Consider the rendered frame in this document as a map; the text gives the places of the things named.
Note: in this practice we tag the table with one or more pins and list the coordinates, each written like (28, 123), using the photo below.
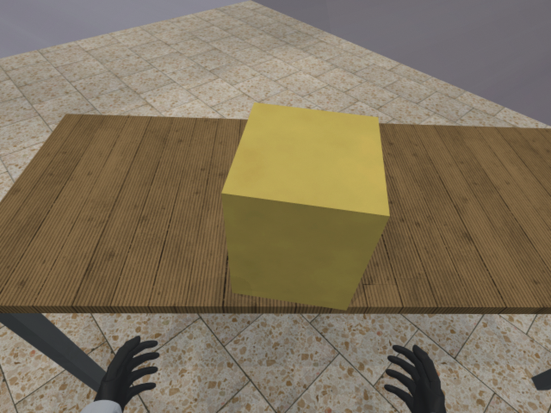
(124, 214)

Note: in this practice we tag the right robot hand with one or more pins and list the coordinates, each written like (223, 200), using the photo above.
(425, 388)

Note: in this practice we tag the left robot hand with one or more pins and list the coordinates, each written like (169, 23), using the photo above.
(115, 384)

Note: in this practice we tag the carton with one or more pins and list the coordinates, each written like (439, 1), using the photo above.
(305, 204)

